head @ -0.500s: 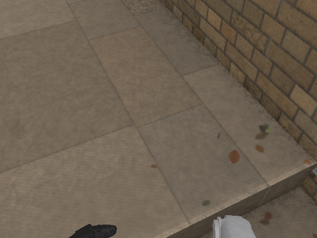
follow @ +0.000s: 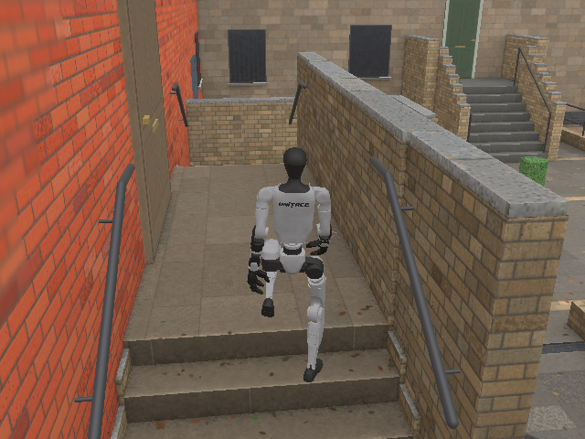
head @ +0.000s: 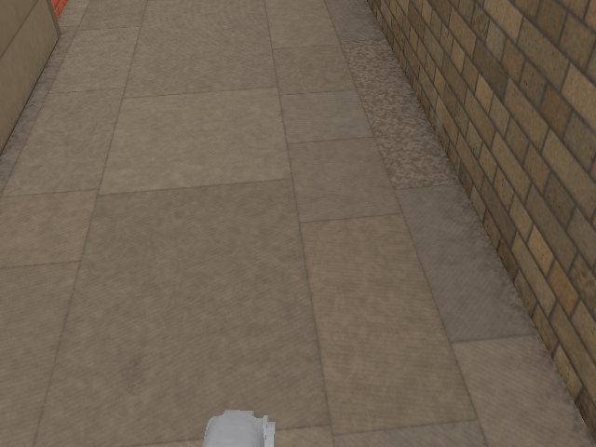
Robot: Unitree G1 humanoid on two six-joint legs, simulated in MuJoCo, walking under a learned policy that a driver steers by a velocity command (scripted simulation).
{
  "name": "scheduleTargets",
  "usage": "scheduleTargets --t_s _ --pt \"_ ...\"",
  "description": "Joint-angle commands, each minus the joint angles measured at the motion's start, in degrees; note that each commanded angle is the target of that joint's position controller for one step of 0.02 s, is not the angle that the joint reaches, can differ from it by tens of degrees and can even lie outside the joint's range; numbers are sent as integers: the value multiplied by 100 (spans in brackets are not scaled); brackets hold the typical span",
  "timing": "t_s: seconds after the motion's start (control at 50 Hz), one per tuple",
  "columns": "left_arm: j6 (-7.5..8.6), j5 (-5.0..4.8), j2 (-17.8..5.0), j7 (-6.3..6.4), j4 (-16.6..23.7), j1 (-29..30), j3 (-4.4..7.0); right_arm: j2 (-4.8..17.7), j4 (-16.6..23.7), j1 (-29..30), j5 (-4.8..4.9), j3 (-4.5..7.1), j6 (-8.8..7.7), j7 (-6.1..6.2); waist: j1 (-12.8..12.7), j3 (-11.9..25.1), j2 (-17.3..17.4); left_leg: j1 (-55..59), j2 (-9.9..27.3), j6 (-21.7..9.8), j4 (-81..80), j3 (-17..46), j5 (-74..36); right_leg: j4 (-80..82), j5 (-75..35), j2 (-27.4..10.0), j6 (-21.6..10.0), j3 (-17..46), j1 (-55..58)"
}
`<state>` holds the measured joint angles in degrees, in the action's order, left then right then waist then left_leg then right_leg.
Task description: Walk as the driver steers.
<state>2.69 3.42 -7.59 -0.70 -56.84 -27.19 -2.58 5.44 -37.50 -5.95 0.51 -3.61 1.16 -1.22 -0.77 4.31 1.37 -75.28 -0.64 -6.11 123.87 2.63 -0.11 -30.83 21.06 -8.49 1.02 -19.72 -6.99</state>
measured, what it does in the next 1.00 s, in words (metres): climbs, turning left: left foot 0.17 m higher, then right foot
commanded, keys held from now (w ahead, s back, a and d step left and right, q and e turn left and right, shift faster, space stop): w+q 0.64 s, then w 0.14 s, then w+e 0.18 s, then e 0.04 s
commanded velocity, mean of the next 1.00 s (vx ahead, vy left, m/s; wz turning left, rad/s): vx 0.50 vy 0.00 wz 0.44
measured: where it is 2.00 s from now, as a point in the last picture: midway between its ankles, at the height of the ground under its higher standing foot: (228, 351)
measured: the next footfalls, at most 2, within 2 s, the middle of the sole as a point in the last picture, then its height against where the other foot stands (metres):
left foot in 0.20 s outside the picture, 0.17 m higher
right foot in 0.84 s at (269, 369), level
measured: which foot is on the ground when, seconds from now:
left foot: up 0.00-0.18, down 0.20-0.86, up 0.88-1.00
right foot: down 0.00-0.20, up 0.22-0.82, down 0.84-1.00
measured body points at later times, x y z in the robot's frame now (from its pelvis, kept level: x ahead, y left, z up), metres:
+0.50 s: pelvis +0.26 +0.08 +0.17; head +0.23 +0.11 +0.62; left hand +0.42 +0.33 +0.11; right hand +0.34 -0.13 +0.04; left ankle +0.24 +0.10 -0.56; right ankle +0.39 -0.09 -0.37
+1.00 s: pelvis +0.60 +0.15 +0.17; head +0.62 +0.17 +0.62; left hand +0.58 +0.44 +0.06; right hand +0.80 -0.04 +0.05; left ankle +0.42 +0.20 -0.43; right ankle +0.69 +0.10 -0.56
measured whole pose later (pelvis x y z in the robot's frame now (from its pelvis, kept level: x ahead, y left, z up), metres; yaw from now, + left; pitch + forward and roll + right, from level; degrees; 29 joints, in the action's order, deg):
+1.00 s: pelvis +0.60 +0.15 +0.17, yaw +28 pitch +2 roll -2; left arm 5.5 0.2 -16.0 -0.5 -44.9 -11.8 2.6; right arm 13.7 -43.0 -17.2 -0.2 1.0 -5.2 -0.5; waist 0.1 -1.5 1.5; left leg -24.3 -1.6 -0.9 79.3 6.2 19.5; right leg -23.3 6.5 6.5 -4.5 -0.8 -19.0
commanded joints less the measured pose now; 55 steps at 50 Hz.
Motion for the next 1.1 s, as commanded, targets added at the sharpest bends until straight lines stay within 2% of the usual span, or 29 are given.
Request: scheduleTargets --t_s 0.02,0.06,0.12,0.16,0.18,0.2,0.22,0.24,0.26,0.28,0.3,0.34,0.38,0.4,0.46,0.5,0.52,0.62,0.72,0.8,0.84,0.86,0.88,0.9,0.92,0.96,0.98,1.04,1.1 --pt "73 -85 -773 186 441 85 115 275 637 817 24 -26 -3 45 23 -1044 -494 -390 364 264 -1115 -623 -140 1983 -14 -1133 -686 607 -718" --pt "52 -182 -1429 343 297 -365 386 128 841 1179 188 -123 -14 -4 -119 -1136 -1000 -265 909 230 -2052 -905 1187 2989 -403 -1431 -864 496 108" --pt "-4 -307 -1226 351 291 -115 379 162 860 1502 142 -78 -142 -261 -12 -1051 -540 969 818 -271 -3374 -1570 2055 2783 -3832 -1188 -828 -273 713" --pt "14 -354 -1900 307 368 39 533 392 846 849 35 122 -204 -294 529 -306 -1185 3217 52 -594 -4254 -2088 2684 1730 -9020 -1176 -1009 -298 544" --pt "-27 -383 -2211 269 550 352 612 765 736 161 78 311 -197 -289 868 169 -1634 3754 -215 -708 -4888 -1931 3159 916 -10248 -1341 -1092 -164 1042" --pt "-93 -459 -2097 207 792 785 583 1275 472 -752 145 567 -195 -274 1253 744 -1756 4782 -687 -827 -6095 -1654 3002 -373 -10518 -1105 -1023 -87 1166" --pt "-14 -462 -1797 263 1121 852 534 2042 330 -1412 114 899 -113 -232 1349 991 -1231 6338 -124 -1202 -7226 548 3088 -2246 -8297 -793 -642 290 -377" --pt "215 -341 -791 82 1468 896 322 2605 145 -1475 118 1048 -5 -130 685 1475 1188 7482 826 -1825 -9888 4299 5496 -4361 -1143 817 -143 1073 -2616" --pt "455 -368 -1119 -117 1503 1152 502 2135 167 -1442 -90 884 -112 -18 559 1970 728 7551 1339 -1382 -11078 5872 6088 -6172 -1009 1061 -326 2895 -3063" --pt "508 -485 -1101 -153 1689 1497 569 1605 -107 -1551 -144 716 -253 -95 408 1108 253 6767 1479 -871 -11292 5457 5309 -7124 -1227 974 -519 2977 -3524" --pt "538 -377 -904 -169 2065 2094 460 1064 -317 -1557 -94 565 -387 -168 303 173 61 5952 1363 -709 -10980 4909 4827 -7654 -1293 790 -755 2916 -4147" --pt "555 -203 -301 -195 2166 1817 217 452 -687 -1295 -132 395 -498 -175 -260 -208 -264 5131 806 -304 -10239 3310 3708 -8471 -1636 455 -1094 2901 -4485" --pt "483 -228 -89 -206 2100 1310 61 599 -780 -1080 -113 425 -517 -203 -583 -378 -316 5158 385 -111 -10033 2041 2382 -8398 -1714 387 -1094 2755 -4946" --pt "443 -326 -282 -165 2013 1203 76 771 -625 -923 -126 445 -555 -229 -655 -506 -579 5010 303 -103 -9988 1537 1956 -7793 -1727 313 -984 2602 -5006" --pt "352 -95 -636 -26 2209 1877 154 952 -545 -1075 -39 484 -625 -170 -469 -375 -304 4527 -104 46 -10366 917 1015 -5786 -2454 255 -641 1997 -4504" --pt "314 -55 -586 74 2391 2478 163 1075 -647 -1636 -38 523 -655 -46 -54 -276 282 4926 -2 -54 -10647 1130 444 -5110 -2788 342 -430 1724 -4640" --pt "316 -167 -532 115 2485 2850 157 1084 -685 -1985 -16 518 -637 44 186 -293 434 5358 137 -95 -10716 1367 438 -4689 -2888 359 -329 1710 -4914" --pt "429 -391 -709 -73 2753 4220 286 1075 -653 -2668 -3 571 -531 331 801 -370 664 7786 789 -133 -11186 2125 105 -1665 -2966 568 -46 1988 -5416" --pt "576 -443 -764 -246 2663 4522 349 1118 -805 -2764 88 583 -465 371 846 -629 776 8240 905 -207 -11179 1819 -838 30 -3018 848 -218 1842 -4220" --pt "520 -436 -1293 -126 2314 3366 629 1519 -695 -2371 -27 743 -440 308 253 -355 1090 8243 886 -179 -10455 1531 -3596 503 -2552 1210 -516 1760 -1965" --pt "450 -414 -1615 12 1930 1869 747 1574 -567 -1923 -175 755 -405 235 -515 426 883 7884 700 10 -8556 1309 -4649 615 -2664 907 -924 1946 -127" --pt "420 -233 -1792 47 1694 676 713 1285 -375 -1715 -347 662 -469 213 -830 1423 194 6542 374 61 -6952 1353 -2813 -253 -3387 20 -1230 2806 1922" --pt "435 -217 -1882 -8 1408 310 764 577 -645 -3159 -194 475 -514 134 -167 2311 -2482 4254 -758 633 -4400 1046 3293 -212 -3968 -1522 -2438 5426 4191" --pt "395 -308 -1488 -23 1479 400 732 1184 -714 -3050 -30 540 -592 74 -366 2463 -2012 3980 -489 514 -3622 1182 2955 785 -2255 -1210 -2220 6216 3606" --pt "349 -385 -1199 41 1580 1037 655 1514 -464 -2013 36 603 -658 47 -415 1298 -1284 3614 -137 510 -3587 898 2452 1101 -1684 -887 -1929 5326 2564" --pt "329 -354 -1285 33 1589 1458 586 1492 -5 -946 -70 602 -822 41 -151 56 35 3612 119 545 -3985 492 1806 1654 -2524 -484 -1819 4548 734" --pt "364 -277 -1280 36 1515 1405 557 1392 135 -901 -78 597 -855 65 29 -126 -33 3658 233 590 -4114 437 1725 1803 -3199 -325 -1860 4313 354" --pt "440 -404 -1113 4 1391 1290 488 1203 299 -933 -125 574 -784 213 285 -208 -315 3643 322 748 -5070 260 1583 1736 -4896 95 -1741 3572 -181" --pt "385 -424 -1645 31 1396 1293 606 1060 586 -488 -239 529 -695 368 326 -179 -332 4463 65 900 -6962 -35 1072 1644 -5668 416 -1555 3126 -1193"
